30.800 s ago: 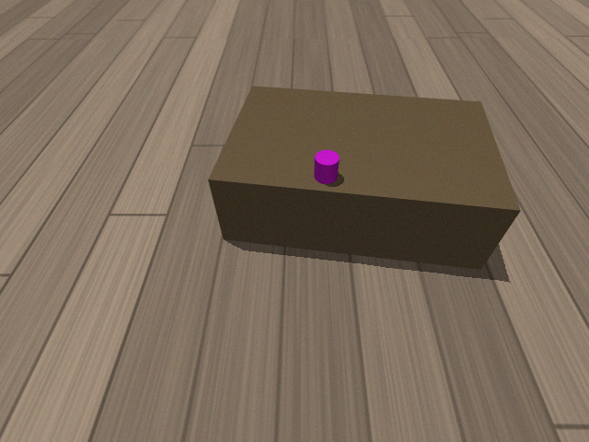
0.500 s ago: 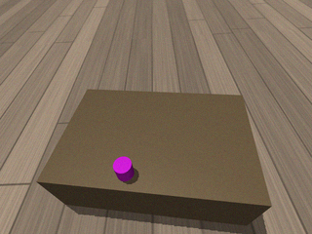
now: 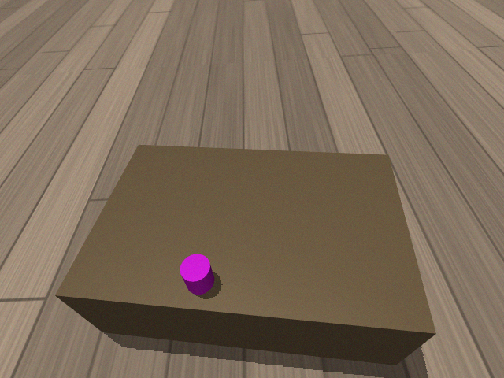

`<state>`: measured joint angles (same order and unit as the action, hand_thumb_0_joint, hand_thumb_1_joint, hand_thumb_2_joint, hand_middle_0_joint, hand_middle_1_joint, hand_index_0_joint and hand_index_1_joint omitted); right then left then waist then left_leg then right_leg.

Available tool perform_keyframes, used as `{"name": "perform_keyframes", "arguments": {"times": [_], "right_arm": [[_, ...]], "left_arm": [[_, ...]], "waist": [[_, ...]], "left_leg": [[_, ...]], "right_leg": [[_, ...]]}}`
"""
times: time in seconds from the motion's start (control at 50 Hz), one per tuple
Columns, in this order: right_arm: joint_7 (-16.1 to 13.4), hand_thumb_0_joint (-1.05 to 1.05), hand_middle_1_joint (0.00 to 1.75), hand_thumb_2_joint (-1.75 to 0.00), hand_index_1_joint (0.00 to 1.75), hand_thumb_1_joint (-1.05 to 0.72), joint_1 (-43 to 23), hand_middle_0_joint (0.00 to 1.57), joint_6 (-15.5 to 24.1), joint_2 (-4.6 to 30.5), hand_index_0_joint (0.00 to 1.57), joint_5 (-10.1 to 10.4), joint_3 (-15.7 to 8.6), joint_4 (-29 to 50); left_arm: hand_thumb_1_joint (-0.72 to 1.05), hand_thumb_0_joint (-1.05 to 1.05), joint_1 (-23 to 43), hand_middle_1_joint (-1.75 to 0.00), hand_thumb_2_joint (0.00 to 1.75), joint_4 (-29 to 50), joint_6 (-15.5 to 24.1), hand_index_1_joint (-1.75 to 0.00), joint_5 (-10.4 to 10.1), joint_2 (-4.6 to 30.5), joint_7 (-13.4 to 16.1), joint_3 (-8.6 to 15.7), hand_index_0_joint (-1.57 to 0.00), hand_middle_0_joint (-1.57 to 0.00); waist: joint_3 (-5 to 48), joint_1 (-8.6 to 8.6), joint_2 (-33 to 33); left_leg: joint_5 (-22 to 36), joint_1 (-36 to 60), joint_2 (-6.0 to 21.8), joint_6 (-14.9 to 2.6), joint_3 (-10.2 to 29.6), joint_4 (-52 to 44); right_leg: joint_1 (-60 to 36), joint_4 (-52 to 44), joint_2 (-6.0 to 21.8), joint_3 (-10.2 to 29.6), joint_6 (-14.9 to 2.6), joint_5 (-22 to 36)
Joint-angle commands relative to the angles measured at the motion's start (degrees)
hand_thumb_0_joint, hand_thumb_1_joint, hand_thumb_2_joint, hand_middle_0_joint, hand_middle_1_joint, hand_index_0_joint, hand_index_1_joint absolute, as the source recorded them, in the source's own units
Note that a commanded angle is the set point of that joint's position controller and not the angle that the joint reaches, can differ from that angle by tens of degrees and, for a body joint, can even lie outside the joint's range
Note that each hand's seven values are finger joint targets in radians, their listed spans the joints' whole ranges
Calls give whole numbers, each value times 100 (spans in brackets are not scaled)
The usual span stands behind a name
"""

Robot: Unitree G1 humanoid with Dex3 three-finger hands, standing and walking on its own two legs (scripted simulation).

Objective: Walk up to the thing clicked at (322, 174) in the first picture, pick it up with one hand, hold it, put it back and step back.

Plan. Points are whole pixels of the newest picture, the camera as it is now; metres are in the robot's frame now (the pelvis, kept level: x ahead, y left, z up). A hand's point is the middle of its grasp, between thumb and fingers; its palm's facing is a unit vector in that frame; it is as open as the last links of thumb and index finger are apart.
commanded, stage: stand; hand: left
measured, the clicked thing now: (197, 274) +0.47 +0.22 -0.37
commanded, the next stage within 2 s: none
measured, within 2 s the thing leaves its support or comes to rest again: neither
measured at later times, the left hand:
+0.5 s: hand out of the picture +0.08 +0.25 -0.15, palm faces +0.01 -0.94 -0.35, open 7.4 cm
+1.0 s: hand out of the picture +0.07 +0.25 -0.15, palm faces +0.00 -0.93 -0.36, open 7.3 cm
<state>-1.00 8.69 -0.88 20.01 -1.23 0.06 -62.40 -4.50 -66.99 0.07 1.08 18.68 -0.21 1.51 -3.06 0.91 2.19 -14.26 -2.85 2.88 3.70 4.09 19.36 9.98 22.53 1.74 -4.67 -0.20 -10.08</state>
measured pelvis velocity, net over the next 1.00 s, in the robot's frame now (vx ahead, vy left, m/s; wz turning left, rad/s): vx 0.00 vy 0.00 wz -0.01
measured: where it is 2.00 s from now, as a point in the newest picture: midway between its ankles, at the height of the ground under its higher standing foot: outside the picture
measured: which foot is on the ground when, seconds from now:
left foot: down 0.00-1.00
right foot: down 0.00-1.00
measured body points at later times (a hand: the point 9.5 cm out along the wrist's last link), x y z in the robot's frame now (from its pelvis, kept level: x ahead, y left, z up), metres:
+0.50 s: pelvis +0.00 +0.00 +0.00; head +0.01 -0.01 +0.45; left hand +0.08 +0.30 -0.13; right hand +0.07 -0.30 -0.14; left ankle -0.04 +0.17 -0.74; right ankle +0.03 -0.11 -0.74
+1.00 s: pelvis +0.00 +0.00 +0.00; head +0.00 -0.01 +0.45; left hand +0.08 +0.30 -0.12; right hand +0.06 -0.30 -0.14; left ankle -0.04 +0.17 -0.74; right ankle +0.03 -0.11 -0.74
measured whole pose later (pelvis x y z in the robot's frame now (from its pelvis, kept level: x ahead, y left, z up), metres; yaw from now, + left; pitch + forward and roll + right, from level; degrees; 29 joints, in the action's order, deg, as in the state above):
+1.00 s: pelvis +0.00 +0.00 +0.00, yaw -1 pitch -3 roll +0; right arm -0.3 8.4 -0.6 20.1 -1.2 -0.2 -62.9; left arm -5.3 -65.9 0.5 0.8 19.2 -0.6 1.4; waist -3.1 0.7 1.6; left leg -13.8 -2.5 3.2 3.8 3.4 18.7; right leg 10.1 22.3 1.4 -4.0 -0.4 -9.6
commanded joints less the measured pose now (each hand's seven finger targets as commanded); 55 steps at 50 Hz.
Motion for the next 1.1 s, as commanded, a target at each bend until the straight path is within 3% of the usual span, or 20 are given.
{"name": "perform_keyframes", "arguments": {"times": [0.0, 0.16, 0.24, 0.28, 0.38, 0.52, 0.68, 0.74, 0.8, 0.88, 0.94, 0.98, 1.08], "right_arm": [[-39, 0, 30, -90, 30, -90, -101, 20, 127, 1115, 20, 3, -210, 306], [-30, 0, 30, -90, 30, -90, -113, 20, 154, 1097, 20, 8, -201, 304], [-40, 0, 30, -90, 30, -90, -162, 20, 158, 1159, 20, 11, -210, 305], [-41, 0, 30, -90, 30, -90, -103, 20, 168, 1159, 20, 15, -203, 287], [-24, 0, 30, -90, 30, -90, -93, 20, 137, 1149, 20, 10, -200, 257], [-12, 0, 30, -90, 30, -90, -155, 20, 156, 1154, 20, 11, -213, 278], [-15, 0, 30, -90, 30, -90, -144, 20, 180, 1163, 20, 13, -210, 286], [-18, 0, 30, -90, 30, -90, -129, 20, 175, 1130, 20, 10, -208, 272], [-12, 0, 30, -90, 30, -90, -154, 20, 174, 1151, 20, 16, -209, 272], [4, 0, 30, -90, 30, -90, -164, 20, 159, 1164, 20, 20, -223, 256], [16, 0, 30, -90, 30, -90, -168, 20, 160, 1158, 20, 5, -236, 255], [17, 0, 30, -90, 30, -90, -131, 20, 163, 1165, 20, 12, -233, 251], [26, 0, 30, -90, 30, -90, -119, 20, 161, 1152, 20, 10, -234, 238]], "left_arm": [[90, 0, 297, -30, 90, 360, 117, -30, -19, 1330, 95, 215, -20, -20], [90, 0, 236, -30, 90, 373, 129, -30, -27, 1302, 78, 208, -20, -20], [90, 0, 204, -30, 90, 393, 139, -30, -34, 1266, 85, 195, -20, -20], [90, 0, 209, -30, 90, 395, 140, -30, -45, 1281, 79, 191, -20, -20], [90, 0, 285, -30, 90, 406, 124, -30, -38, 1302, 77, 195, -20, -20], [90, 0, 219, -30, 90, 401, 144, -30, -41, 1337, 75, 210, -20, -20], [90, 0, 208, -30, 90, 444, 156, -30, -53, 1297, 74, 202, -20, -20], [90, 0, 224, -30, 90, 443, 145, -30, -54, 1361, 69, 216, -20, -20], [90, 0, 208, -30, 90, 455, 156, -30, -50, 1342, 67, 199, -20, -20], [90, 0, 187, -30, 90, 445, 146, -30, -45, 1314, 64, 192, -20, -20], [90, 0, 190, -30, 90, 456, 155, -30, -46, 1338, 65, 198, -20, -20], [90, 0, 196, -30, 90, 471, 170, -30, -47, 1313, 61, 199, -20, -20], [90, 0, 200, -30, 90, 473, 164, -30, -54, 1366, 56, 213, -20, -20]], "waist": [[303, -40, -254], [368, -17, -206], [517, -6, -118], [525, -41, -166], [339, -62, -213], [349, -37, -190], [533, -48, -169], [503, -44, -236], [450, -55, -232], [299, -39, -203], [295, -39, -227], [356, -53, -219], [273, -46, -192]], "left_leg": [[626, -662, 333, -333, 106, -332], [815, -638, 375, -320, 138, -334], [1102, -539, 380, -315, 120, -278], [1134, -490, 380, -306, 106, -284], [645, -682, 376, -336, 96, -348], [689, -616, 383, -349, 109, -358], [1167, -527, 438, -326, 89, -333], [956, -502, 412, -320, 85, -379], [966, -492, 419, -340, 74, -348], [638, -551, 399, -351, 87, -413], [574, -551, 395, -352, 72, -392], [637, -666, 398, -364, 77, -403], [454, -630, 379, -353, 67, -423]], "right_leg": [[-545, -491, 582, 654, -82, 275], [-669, -361, 597, 634, -88, 616], [-757, -275, 627, 606, -108, 1189], [-718, -286, 620, 611, -98, 1189], [-637, -407, 578, 646, -87, 488], [-611, -385, 593, 652, -98, 627], [-804, -233, 627, 634, -116, 1279], [-740, -299, 611, 637, -121, 960], [-680, -342, 630, 682, -113, 1028], [-511, -443, 580, 670, -104, 536], [-491, -462, 593, 702, -114, 477], [-671, -395, 598, 699, -108, 738], [-513, -485, 588, 748, -110, 369]]}}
